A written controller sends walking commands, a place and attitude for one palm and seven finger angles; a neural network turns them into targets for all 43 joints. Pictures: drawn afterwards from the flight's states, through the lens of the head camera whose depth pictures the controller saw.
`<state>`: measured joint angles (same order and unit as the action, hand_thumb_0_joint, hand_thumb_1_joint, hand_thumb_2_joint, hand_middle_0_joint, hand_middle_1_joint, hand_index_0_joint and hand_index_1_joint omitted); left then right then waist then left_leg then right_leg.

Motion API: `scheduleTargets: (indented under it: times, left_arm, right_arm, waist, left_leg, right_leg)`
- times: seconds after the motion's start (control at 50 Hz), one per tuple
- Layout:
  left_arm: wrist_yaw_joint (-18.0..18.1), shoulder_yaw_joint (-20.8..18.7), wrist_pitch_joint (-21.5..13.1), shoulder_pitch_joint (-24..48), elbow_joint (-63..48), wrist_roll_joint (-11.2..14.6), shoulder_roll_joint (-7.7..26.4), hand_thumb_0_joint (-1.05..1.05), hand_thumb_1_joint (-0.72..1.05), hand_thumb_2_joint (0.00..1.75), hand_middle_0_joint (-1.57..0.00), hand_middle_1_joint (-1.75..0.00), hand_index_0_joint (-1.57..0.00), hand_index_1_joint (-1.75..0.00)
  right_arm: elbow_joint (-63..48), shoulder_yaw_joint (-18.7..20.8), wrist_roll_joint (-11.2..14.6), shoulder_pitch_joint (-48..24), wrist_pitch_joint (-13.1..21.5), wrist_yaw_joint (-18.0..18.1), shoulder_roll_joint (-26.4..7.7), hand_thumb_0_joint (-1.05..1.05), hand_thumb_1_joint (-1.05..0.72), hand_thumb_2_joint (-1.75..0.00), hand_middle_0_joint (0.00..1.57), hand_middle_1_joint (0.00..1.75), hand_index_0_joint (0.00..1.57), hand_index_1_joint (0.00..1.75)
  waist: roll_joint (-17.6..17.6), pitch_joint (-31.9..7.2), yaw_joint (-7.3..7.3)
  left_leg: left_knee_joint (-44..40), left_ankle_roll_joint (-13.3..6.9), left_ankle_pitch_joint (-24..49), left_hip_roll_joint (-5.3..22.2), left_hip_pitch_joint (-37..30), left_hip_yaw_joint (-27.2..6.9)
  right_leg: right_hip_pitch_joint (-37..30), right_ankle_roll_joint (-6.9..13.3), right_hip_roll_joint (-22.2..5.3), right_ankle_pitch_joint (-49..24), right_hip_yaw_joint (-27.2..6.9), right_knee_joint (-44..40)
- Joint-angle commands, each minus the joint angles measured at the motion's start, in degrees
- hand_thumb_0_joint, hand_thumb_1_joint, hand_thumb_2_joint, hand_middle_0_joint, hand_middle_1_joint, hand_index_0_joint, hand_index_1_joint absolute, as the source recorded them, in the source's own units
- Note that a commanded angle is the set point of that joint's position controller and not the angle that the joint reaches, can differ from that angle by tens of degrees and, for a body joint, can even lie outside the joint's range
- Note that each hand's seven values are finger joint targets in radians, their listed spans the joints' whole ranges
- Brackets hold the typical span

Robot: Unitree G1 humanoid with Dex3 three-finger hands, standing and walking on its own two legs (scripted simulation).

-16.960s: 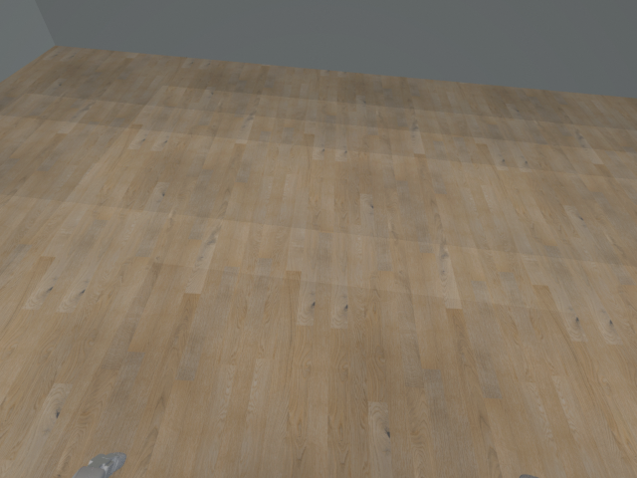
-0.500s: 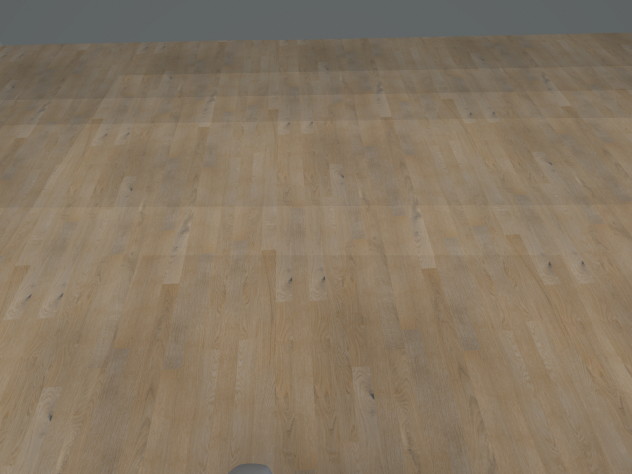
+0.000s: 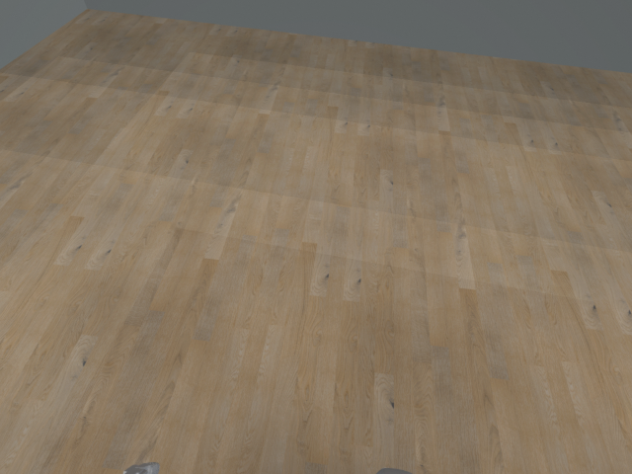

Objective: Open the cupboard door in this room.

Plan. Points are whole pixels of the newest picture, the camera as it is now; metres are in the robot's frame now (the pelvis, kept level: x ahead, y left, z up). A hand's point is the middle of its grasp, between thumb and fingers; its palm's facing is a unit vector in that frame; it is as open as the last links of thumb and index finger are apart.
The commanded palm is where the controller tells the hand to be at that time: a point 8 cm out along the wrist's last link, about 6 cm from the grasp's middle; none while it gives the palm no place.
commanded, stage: turn or walk to find it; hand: left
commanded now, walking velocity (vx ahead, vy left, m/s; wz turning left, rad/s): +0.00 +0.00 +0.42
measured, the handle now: out of the picture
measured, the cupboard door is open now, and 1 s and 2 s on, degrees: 0 0 0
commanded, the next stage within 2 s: stand and wait in 0.18 s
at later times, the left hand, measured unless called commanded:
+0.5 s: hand out of the picture -0.03 +0.16 -0.16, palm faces +0.28 -0.93 -0.25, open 7.4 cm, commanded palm none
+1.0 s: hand out of the picture -0.05 +0.23 -0.16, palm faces +0.47 -0.84 -0.26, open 7.4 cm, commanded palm none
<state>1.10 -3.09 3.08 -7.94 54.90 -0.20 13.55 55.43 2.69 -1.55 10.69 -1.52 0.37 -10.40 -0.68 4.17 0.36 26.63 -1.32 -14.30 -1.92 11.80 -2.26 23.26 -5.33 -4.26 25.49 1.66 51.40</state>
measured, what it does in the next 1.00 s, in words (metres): steps on the spot, turning left: right foot, then left foot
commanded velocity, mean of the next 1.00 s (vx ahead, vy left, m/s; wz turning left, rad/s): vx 0.00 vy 0.00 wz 0.48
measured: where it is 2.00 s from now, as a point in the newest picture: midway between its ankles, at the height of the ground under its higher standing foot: outside the picture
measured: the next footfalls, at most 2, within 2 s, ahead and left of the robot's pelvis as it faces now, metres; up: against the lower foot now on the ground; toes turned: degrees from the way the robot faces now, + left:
right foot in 0.10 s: +0.05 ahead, -0.13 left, +0.00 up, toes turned -2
left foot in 0.60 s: -0.06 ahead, +0.10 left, +0.00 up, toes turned +23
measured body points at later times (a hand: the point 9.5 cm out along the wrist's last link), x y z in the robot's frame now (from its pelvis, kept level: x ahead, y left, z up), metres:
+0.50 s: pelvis -0.03 -0.04 +0.00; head +0.01 -0.04 +0.45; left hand -0.04 +0.21 -0.14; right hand +0.07 -0.28 -0.16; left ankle -0.10 +0.11 -0.69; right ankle +0.01 -0.13 -0.74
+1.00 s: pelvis -0.05 -0.01 +0.00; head -0.02 +0.02 +0.45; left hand -0.08 +0.28 -0.14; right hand +0.11 -0.20 -0.14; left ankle -0.09 +0.09 -0.74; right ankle +0.01 -0.14 -0.68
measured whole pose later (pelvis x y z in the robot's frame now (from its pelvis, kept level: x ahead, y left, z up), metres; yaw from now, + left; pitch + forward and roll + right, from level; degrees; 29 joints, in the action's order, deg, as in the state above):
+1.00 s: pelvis -0.05 -0.01 +0.00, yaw +27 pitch +0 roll +0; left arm 1.2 -3.5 3.3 -6.8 53.8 -0.3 14.2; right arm 54.6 3.0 -1.6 11.7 -1.5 0.2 -10.6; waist -0.8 4.1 1.0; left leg 26.1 -2.2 -13.3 -3.0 12.7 -3.5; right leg 24.7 -5.8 -4.2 24.7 0.7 54.3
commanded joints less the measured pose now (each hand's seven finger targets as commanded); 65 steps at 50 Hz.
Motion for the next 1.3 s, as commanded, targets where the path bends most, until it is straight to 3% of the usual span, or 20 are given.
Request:
scheduleTargets:
  times: [0.0,0.06,0.08,0.1,0.22,0.46,0.54,0.56,0.58,0.6,0.62,0.7,0.94,1.06,1.08,1.1,1.12,1.14,1.22,1.28]
  left_arm:
    - [0.13,-0.75,-1.88,-1.74,-4.42,0.13,3.27,0.00,0.90,0.90,-0.20,-0.30,-0.20,-0.30]
    - [0.41,-1.53,-3.34,-8.36,-3.00,-0.46,6.57,0.00,0.90,0.90,-0.20,-0.30,-0.20,-0.30]
    - [1.00,-2.53,-3.89,-9.63,-2.91,-1.37,12.01,0.00,0.90,0.90,-0.20,-0.30,-0.20,-0.30]
    - [0.95,-2.30,-3.58,-9.81,-3.70,-0.89,13.04,0.00,0.90,0.90,-0.20,-0.30,-0.20,-0.30]
    - [0.84,-1.10,-3.82,-0.11,-6.05,-0.69,5.74,0.00,0.90,0.90,-0.20,-0.30,-0.20,-0.30]
    - [0.81,-2.65,-3.26,-8.67,-2.84,-1.66,9.82,0.00,0.90,0.90,-0.20,-0.30,-0.20,-0.30]
    - [0.55,-2.93,-2.71,-7.04,-2.34,-1.11,10.32,0.00,0.90,0.90,-0.20,-0.30,-0.20,-0.30]
    - [0.47,-2.77,-2.31,-6.62,-2.68,-0.58,9.04,0.00,0.90,0.90,-0.20,-0.30,-0.20,-0.30]
    - [0.18,-2.21,-1.92,-6.40,-4.46,-0.14,5.29,0.00,0.90,0.90,-0.20,-0.30,-0.20,-0.30]
    - [0.20,-0.96,-1.31,-2.34,-6.23,-0.63,3.44,0.00,0.90,0.90,-0.20,-0.30,-0.20,-0.30]
    - [0.16,-1.27,-0.84,-0.39,-6.46,-0.82,4.86,0.00,0.90,0.90,-0.20,-0.30,-0.20,-0.30]
    - [-0.52,-1.93,-0.69,-1.67,-3.42,-0.67,5.47,0.00,0.90,0.90,-0.20,-0.30,-0.20,-0.30]
    - [0.10,-1.02,-1.41,3.88,-6.82,-0.21,4.18,0.00,0.90,0.90,-0.20,-0.30,-0.20,-0.30]
    - [0.31,-1.20,-2.51,-3.41,-5.74,0.26,4.65,0.00,0.90,0.90,-0.20,-0.30,-0.20,-0.30]
    - [0.50,-1.60,-3.15,-5.90,-5.24,-0.05,6.54,0.00,0.90,0.90,-0.20,-0.30,-0.20,-0.30]
    - [1.05,-2.56,-3.73,-7.34,-5.08,-0.95,11.68,0.00,0.90,0.90,-0.20,-0.30,-0.20,-0.30]
    - [1.14,-2.88,-3.60,-7.44,-5.75,-0.97,13.81,0.00,0.90,0.90,-0.20,-0.30,-0.20,-0.30]
    - [1.33,-2.55,-3.39,-5.29,-6.43,-0.58,11.78,0.00,0.90,0.90,-0.20,-0.30,-0.20,-0.30]
    - [1.02,-1.27,-3.58,2.96,-8.29,-0.58,6.15,0.00,0.90,0.90,-0.20,-0.30,-0.20,-0.30]
    - [0.91,-1.34,-3.97,-0.98,-7.37,-0.73,6.37,0.00,0.90,0.90,-0.20,-0.30,-0.20,-0.30]
  right_arm:
    - [-3.23,3.37,0.03,0.82,0.53,0.59,-12.12,0.00,-0.90,-0.90,0.20,0.30,0.20,0.30]
    - [-3.65,3.27,0.89,0.48,0.56,0.17,-9.32,0.00,-0.90,-0.90,0.20,0.30,0.20,0.30]
    - [-4.80,2.49,1.20,1.51,0.65,-0.16,-5.13,0.00,-0.90,-0.90,0.20,0.30,0.20,0.30]
    - [-5.50,3.09,0.87,0.13,-0.05,0.12,-7.40,0.00,-0.90,-0.90,0.20,0.30,0.20,0.30]
    - [-0.39,3.50,0.26,5.19,-1.94,-1.30,-6.71,0.00,-0.90,-0.90,0.20,0.30,0.20,0.30]
    - [-2.98,1.82,1.04,-2.63,-0.86,-1.18,-5.33,0.00,-0.90,-0.90,0.20,0.30,0.20,0.30]
    - [-2.34,1.77,1.13,1.82,0.12,-0.96,-6.14,0.00,-0.90,-0.90,0.20,0.30,0.20,0.30]
    - [-1.68,2.24,1.08,4.25,0.70,-1.03,-8.25,0.00,-0.90,-0.90,0.20,0.30,0.20,0.30]
    - [-1.83,3.53,0.55,6.35,1.21,-0.78,-13.75,0.00,-0.90,-0.90,0.20,0.30,0.20,0.30]
    - [-1.30,4.29,0.57,8.52,0.61,-0.31,-17.61,0.00,-0.90,-0.90,0.20,0.30,0.20,0.30]
    - [-1.19,3.94,0.42,7.94,0.24,-0.28,-16.98,0.00,-0.90,-0.90,0.20,0.30,0.20,0.30]
    - [-3.25,2.20,0.38,-0.37,0.95,0.86,-12.10,0.00,-0.90,-0.90,0.20,0.30,0.20,0.30]
    - [-3.25,3.54,0.08,4.64,0.87,0.57,-12.46,0.00,-0.90,-0.90,0.20,0.30,0.20,0.30]
    - [-4.37,3.96,0.38,1.04,0.33,0.30,-12.25,0.00,-0.90,-0.90,0.20,0.30,0.20,0.30]
    - [-4.71,3.87,0.81,1.18,0.40,0.11,-10.58,0.00,-0.90,-0.90,0.20,0.30,0.20,0.30]
    - [-5.40,3.26,1.33,2.56,0.56,-0.29,-6.86,0.00,-0.90,-0.90,0.20,0.30,0.20,0.30]
    - [-6.66,3.48,1.00,1.22,0.23,-0.10,-7.33,0.00,-0.90,-0.90,0.20,0.30,0.20,0.30]
    - [-5.53,4.01,0.51,1.31,-0.69,-0.16,-9.08,0.00,-0.90,-0.90,0.20,0.30,0.20,0.30]
    - [-2.02,4.04,0.04,5.31,-2.00,-1.54,-7.30,0.00,-0.90,-0.90,0.20,0.30,0.20,0.30]
    - [-2.06,3.73,0.17,4.54,-2.11,-1.66,-7.38,0.00,-0.90,-0.90,0.20,0.30,0.20,0.30]
  waist:
    - [10.80,-5.56,0.13]
    - [1.98,-8.91,-2.95]
    - [-15.17,-9.26,-3.36]
    - [-14.78,-7.83,-3.96]
    - [-7.64,-0.90,1.03]
    - [-9.85,-5.45,-3.74]
    - [-8.42,-8.36,-0.67]
    - [-2.52,-9.48,1.20]
    - [14.05,-9.06,2.47]
    - [19.06,-6.95,3.87]
    - [12.05,-5.04,3.61]
    - [11.29,-1.37,0.16]
    - [9.03,-4.92,2.36]
    - [8.62,-8.20,-1.51]
    - [4.04,-9.36,-2.54]
    - [-10.62,-11.27,-2.94]
    - [-14.69,-9.09,-3.49]
    - [-8.74,-6.89,-2.51]
    - [-7.16,-0.13,2.05]
    - [-9.24,-1.71,0.51]
  left_leg:
    - [-2.96,-7.62,30.15,13.86,-1.82,-14.94]
    - [5.68,-1.77,11.71,7.44,9.55,-11.40]
    - [18.41,2.50,-11.54,-0.99,20.44,-2.23]
    - [29.33,2.81,-21.48,-0.88,19.58,-2.49]
    - [44.57,4.25,-5.19,2.92,18.39,-1.32]
    - [19.55,5.07,-13.56,4.32,12.79,5.43]
    - [2.43,3.89,-2.54,3.36,1.52,7.76]
    - [-4.41,2.95,4.85,5.47,-6.28,4.79]
    - [-8.79,-2.13,17.28,18.35,-12.82,-13.33]
    - [-9.44,-7.25,30.30,25.39,-10.05,-19.43]
    - [-9.01,-8.43,25.49,25.86,-5.54,-15.54]
    - [-8.60,-5.91,25.90,15.83,-3.41,-9.57]
    - [-5.39,-9.11,30.24,15.29,-7.31,-16.74]
    - [0.31,-5.60,25.03,10.68,2.82,-18.25]
    - [4.05,-2.66,15.82,7.56,8.46,-15.99]
    - [14.85,1.57,-3.33,0.48,19.20,-7.47]
    - [26.94,3.39,-20.25,-2.59,21.78,-2.45]
    - [36.04,2.94,-18.20,-0.05,19.65,-4.76]
    - [44.74,4.10,-7.18,2.65,19.33,-2.01]
    - [43.70,5.40,-5.27,3.14,19.74,-0.47]
  right_leg:
    - [-4.85,0.94,1.94,-2.53,1.25,-12.38]
    - [-22.85,2.25,-3.19,-18.43,-2.38,-31.00]
    - [-28.91,7.47,-18.21,-25.92,-17.18,-32.92]
    - [-20.32,12.99,-24.33,-30.78,-20.06,-33.81]
    - [-9.71,9.85,-12.80,-15.50,-3.16,-36.04]
    - [-19.52,13.78,-17.57,-30.46,0.33,-29.94]
    - [-16.08,9.77,-16.39,-30.88,5.04,-21.95]
    - [-9.61,6.86,-14.30,-24.84,7.51,-15.54]
    - [4.47,2.28,-6.40,-3.93,10.37,-3.72]
    - [9.90,0.94,-2.75,12.12,6.41,4.87]
    - [7.96,1.80,-3.94,9.45,3.22,9.30]
    - [9.59,0.83,-2.73,-2.07,0.07,14.44]
    - [6.17,-0.38,-0.14,0.71,-1.48,1.12]
    - [-13.01,1.21,2.63,-11.17,0.51,-23.42]
    - [-21.17,1.74,-0.82,-16.74,-1.88,-30.66]
    - [-30.02,5.94,-14.70,-20.02,-14.69,-33.69]
    - [-23.90,12.78,-24.93,-28.22,-22.30,-34.36]
    - [-16.35,15.06,-23.71,-22.32,-18.69,-35.30]
    - [-8.40,10.61,-13.83,-15.16,-5.33,-35.70]
    - [-12.26,10.50,-13.25,-18.24,-2.24,-34.99]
